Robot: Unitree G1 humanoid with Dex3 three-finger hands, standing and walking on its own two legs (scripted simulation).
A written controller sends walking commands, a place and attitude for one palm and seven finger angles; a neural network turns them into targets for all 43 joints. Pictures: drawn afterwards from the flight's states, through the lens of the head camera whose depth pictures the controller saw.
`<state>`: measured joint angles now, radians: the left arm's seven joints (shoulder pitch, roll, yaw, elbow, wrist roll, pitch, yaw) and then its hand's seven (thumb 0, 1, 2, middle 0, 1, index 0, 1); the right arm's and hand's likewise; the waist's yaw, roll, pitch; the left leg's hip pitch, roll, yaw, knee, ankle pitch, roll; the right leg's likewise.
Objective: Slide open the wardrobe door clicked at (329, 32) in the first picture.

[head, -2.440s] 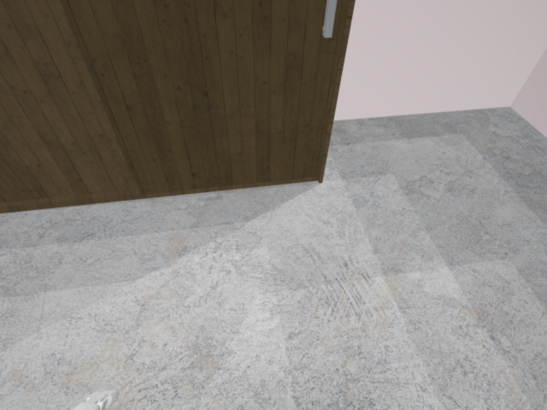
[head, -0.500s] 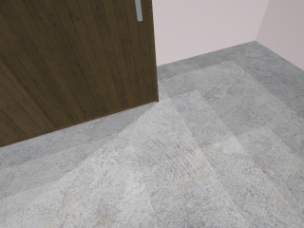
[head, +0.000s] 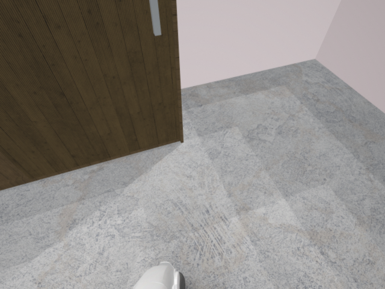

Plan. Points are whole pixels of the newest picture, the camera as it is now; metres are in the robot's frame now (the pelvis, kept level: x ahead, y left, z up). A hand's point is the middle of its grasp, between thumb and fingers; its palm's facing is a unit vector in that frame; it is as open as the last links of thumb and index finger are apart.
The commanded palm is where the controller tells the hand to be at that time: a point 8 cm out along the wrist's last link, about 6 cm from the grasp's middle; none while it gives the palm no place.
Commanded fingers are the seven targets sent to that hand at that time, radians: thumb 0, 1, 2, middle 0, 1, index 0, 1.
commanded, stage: walk to a spot facing it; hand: right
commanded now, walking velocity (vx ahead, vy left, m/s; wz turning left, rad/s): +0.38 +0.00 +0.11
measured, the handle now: (153, 7) +1.01 +0.26 +0.12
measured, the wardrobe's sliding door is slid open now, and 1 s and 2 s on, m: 0.00 0.00 0.00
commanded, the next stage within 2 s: turn to face it in 0.22 s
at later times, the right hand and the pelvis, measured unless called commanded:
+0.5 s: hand out of the picture +0.17 -0.17 -0.16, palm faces +0.10 +0.98 -0.15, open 7.4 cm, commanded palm none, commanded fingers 0.00 -0.90 -0.90 0.20 0.30 0.20 0.30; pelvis +0.26 -0.02 +0.01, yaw +3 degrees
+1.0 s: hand (263, 173) +0.47 -0.16 -0.13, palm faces -0.24 +0.91 -0.33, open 7.4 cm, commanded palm none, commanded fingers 0.00 -0.90 -0.90 0.20 0.30 0.20 0.30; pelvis +0.31 +0.01 +0.00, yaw +18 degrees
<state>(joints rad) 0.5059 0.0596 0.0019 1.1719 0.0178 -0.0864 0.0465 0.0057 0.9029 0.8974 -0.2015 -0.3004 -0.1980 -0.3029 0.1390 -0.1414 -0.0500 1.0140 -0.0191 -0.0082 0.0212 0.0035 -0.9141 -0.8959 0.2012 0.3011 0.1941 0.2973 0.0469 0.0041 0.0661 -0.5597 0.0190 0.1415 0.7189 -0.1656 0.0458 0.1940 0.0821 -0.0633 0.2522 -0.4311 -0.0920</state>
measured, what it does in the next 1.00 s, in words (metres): walks ahead, turning left: left foot, then right foot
